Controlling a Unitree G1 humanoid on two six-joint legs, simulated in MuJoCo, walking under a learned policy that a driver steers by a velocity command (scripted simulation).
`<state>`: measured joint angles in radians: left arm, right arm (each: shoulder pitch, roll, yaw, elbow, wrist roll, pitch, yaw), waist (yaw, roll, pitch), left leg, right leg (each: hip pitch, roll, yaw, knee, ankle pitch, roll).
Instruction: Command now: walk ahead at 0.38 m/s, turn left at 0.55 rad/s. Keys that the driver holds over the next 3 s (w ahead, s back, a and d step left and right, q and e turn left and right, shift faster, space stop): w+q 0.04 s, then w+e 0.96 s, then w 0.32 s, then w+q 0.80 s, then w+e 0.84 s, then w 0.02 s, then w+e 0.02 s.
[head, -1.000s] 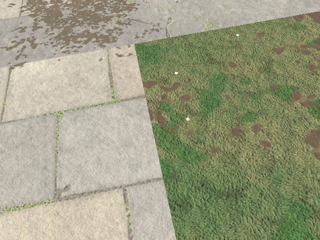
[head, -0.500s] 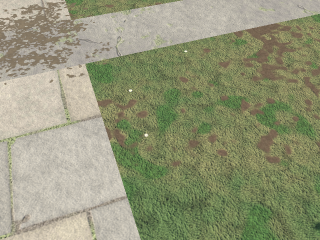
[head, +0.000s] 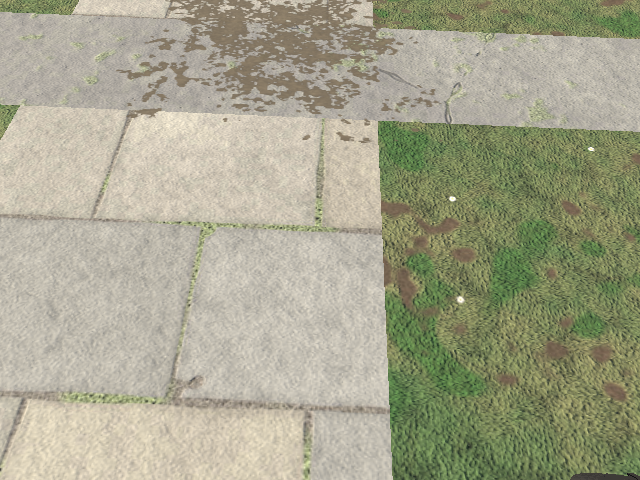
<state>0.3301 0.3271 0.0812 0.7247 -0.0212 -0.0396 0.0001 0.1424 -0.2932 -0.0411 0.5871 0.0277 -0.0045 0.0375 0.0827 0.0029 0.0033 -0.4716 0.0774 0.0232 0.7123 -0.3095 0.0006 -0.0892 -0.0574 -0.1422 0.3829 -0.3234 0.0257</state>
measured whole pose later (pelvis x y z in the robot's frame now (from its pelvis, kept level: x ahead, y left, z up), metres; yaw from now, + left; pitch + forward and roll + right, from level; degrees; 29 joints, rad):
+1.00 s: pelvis +0.54 +0.06 -0.01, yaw -22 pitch +2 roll -1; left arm 0.36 0.31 0.07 0.71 -0.02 -0.03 0.01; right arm 0.10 -0.30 -0.02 0.60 0.00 -0.11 0.01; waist 0.07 0.03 0.01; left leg -0.48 0.02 -0.08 0.50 -0.05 -0.03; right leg -0.13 0.11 0.23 0.56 -0.45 -0.03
